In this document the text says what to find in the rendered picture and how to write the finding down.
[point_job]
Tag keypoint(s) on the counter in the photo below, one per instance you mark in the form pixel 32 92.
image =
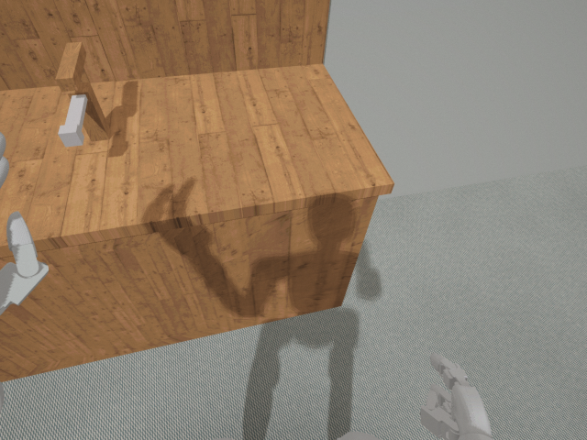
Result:
pixel 223 181

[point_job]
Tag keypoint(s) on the right robot hand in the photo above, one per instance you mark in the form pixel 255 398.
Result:
pixel 459 413

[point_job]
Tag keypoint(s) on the tap lever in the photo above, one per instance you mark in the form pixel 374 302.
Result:
pixel 71 133

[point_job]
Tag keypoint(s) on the left robot hand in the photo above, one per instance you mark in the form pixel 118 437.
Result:
pixel 18 280

